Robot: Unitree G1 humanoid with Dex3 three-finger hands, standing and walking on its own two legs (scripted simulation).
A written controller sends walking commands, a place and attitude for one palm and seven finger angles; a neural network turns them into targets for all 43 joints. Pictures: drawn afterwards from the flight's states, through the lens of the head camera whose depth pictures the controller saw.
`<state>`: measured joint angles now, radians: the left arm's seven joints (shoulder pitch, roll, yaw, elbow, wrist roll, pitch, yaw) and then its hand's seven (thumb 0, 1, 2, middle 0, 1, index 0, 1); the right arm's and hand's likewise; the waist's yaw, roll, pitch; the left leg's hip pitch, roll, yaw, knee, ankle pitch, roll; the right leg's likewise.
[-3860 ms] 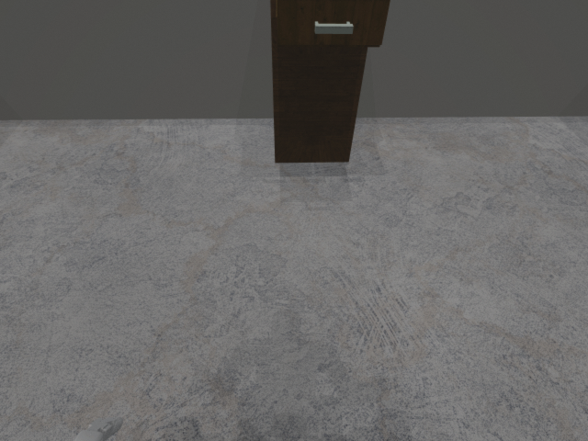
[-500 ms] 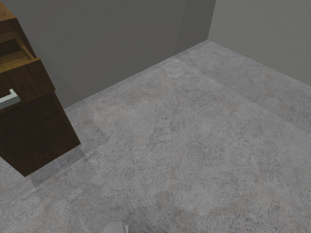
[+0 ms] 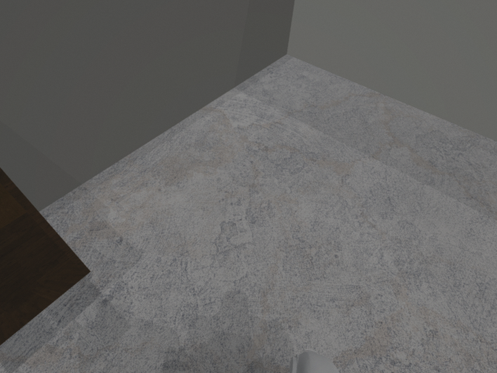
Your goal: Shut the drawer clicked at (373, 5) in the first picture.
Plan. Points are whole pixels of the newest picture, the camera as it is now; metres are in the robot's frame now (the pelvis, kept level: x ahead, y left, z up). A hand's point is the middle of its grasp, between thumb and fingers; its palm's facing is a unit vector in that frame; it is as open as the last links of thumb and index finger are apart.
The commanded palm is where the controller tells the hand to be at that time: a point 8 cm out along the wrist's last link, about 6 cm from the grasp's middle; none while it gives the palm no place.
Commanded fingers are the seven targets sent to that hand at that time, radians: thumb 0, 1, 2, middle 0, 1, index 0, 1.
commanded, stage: turn to face it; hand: left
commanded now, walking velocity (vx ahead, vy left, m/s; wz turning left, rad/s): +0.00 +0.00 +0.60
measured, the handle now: out of the picture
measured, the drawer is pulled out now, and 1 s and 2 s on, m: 0.29 0.29 0.29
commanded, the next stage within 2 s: take the last steps up to it in 1.70 s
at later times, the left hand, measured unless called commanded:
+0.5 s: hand out of the picture +0.09 +0.19 -0.20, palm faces +0.24 -0.96 -0.16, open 7.3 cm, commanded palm none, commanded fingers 0.00 0.90 0.90 -0.20 -0.30 -0.20 -0.30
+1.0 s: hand out of the picture -0.01 +0.17 -0.15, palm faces +0.51 -0.81 -0.30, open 7.4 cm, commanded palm none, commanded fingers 0.00 0.90 0.90 -0.20 -0.30 -0.20 -0.30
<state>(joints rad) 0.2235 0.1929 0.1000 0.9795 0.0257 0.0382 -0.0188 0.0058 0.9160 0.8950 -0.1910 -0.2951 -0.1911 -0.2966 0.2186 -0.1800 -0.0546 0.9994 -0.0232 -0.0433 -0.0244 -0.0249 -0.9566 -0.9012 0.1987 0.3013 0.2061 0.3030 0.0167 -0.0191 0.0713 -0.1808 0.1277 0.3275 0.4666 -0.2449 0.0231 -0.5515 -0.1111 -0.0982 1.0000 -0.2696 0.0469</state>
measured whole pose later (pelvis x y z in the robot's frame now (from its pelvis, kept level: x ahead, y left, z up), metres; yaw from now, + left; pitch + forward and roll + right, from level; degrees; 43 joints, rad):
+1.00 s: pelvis +0.01 -0.05 -0.01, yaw +30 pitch +0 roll +1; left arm 0.19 0.18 0.05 0.88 0.02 0.03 0.02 0.01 0.91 0.89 -0.20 -0.30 -0.20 -0.30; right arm 0.20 -0.27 -0.10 0.92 -0.02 0.08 0.02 0.01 -0.91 -0.90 0.20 0.30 0.20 0.30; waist -0.02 0.07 0.05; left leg -0.52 -0.07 -0.07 0.89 -0.39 -0.03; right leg -0.23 -0.04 -0.09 0.54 -0.31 -0.01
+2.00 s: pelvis -0.03 -0.06 +0.00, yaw +53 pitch -1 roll +2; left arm 0.24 0.14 0.02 0.97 0.02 -0.01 0.01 0.00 0.91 0.89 -0.20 -0.30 -0.20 -0.30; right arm 0.31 -0.20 -0.05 1.05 -0.03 0.05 0.01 0.01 -0.91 -0.90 0.20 0.30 0.20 0.30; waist -0.02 0.05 0.00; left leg -0.37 -0.04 -0.01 0.83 -0.41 0.01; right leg -0.15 -0.01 -0.07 0.45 -0.29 -0.04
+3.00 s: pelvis +0.15 +0.14 -0.02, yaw +51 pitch -1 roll +1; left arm 0.09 0.18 0.05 1.00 0.02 -0.04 -0.02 0.00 0.91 0.90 -0.19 -0.30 -0.19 -0.30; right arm 0.50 -0.12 -0.03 1.18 -0.02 -0.02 -0.01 0.00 -0.91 -0.90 0.20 0.30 0.20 0.30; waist -0.07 0.02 0.10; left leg -0.03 0.11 0.15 0.65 -0.49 -0.04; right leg -0.43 -0.06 -0.13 0.59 -0.11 -0.05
